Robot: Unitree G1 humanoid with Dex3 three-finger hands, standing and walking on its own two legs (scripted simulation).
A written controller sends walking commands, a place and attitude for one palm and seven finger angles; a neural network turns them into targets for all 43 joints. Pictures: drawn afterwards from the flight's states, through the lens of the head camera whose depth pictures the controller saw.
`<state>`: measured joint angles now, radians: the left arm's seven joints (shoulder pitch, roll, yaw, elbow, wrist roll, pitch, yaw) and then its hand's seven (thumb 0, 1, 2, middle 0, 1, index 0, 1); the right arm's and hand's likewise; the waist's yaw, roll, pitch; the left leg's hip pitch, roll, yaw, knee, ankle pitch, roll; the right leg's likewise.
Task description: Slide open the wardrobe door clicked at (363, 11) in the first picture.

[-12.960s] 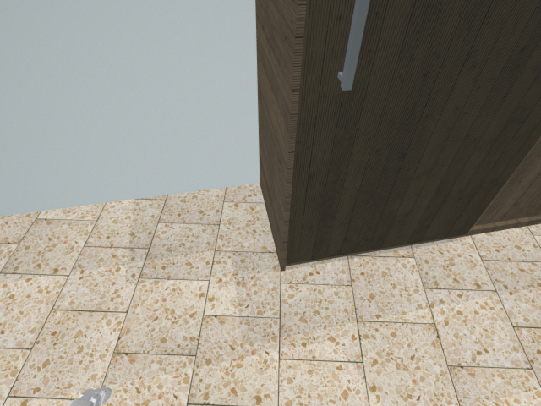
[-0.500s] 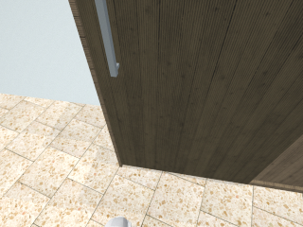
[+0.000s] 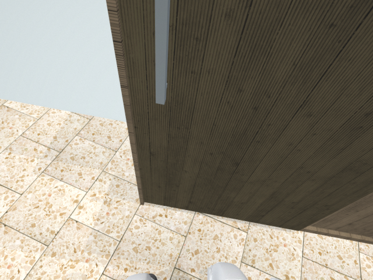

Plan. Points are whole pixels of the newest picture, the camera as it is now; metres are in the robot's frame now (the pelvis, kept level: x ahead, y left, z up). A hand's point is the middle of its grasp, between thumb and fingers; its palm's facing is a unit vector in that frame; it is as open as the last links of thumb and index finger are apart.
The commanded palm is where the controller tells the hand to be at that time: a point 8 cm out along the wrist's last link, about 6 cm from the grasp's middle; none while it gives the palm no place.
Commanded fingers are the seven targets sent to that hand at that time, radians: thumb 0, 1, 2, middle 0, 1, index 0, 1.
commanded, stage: come to a stop and stand still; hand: left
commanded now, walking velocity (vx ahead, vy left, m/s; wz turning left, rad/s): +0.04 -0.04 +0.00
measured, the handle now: (164, 29) +0.49 +0.11 +0.25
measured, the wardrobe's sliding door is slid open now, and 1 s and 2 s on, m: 0.00 0.00 0.00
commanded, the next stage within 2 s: look again from close up in 1.14 s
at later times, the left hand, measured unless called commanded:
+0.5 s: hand out of the picture -0.03 +0.11 -0.18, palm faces +0.07 -0.98 -0.21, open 7.3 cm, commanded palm none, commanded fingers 0.00 0.90 0.90 -0.20 -0.30 -0.20 -0.30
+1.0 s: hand out of the picture -0.11 +0.08 -0.18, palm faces +0.07 -0.99 -0.15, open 7.4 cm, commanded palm none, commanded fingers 0.00 0.90 0.90 -0.20 -0.30 -0.20 -0.30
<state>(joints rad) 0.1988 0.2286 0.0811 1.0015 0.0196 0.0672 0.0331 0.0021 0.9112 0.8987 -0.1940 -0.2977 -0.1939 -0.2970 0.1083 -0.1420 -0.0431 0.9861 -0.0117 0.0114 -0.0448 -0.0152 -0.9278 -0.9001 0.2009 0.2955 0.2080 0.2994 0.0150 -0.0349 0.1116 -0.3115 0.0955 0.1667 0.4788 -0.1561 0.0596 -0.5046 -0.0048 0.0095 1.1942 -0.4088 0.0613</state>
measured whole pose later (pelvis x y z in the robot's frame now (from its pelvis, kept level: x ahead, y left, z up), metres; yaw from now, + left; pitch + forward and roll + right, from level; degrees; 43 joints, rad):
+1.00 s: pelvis -0.07 -0.07 +0.00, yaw +1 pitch -2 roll +0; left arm 0.31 0.12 0.01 1.17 0.01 0.00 0.03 0.00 0.91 0.90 -0.20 -0.30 -0.19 -0.30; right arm 0.30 -0.11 -0.02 1.14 -0.01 0.01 -0.03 0.01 -0.91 -0.90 0.19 0.29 0.20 0.30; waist 0.01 0.00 0.03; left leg -0.17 0.05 0.08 0.39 -0.19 -0.02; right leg -0.18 -0.02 -0.06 0.40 -0.19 0.00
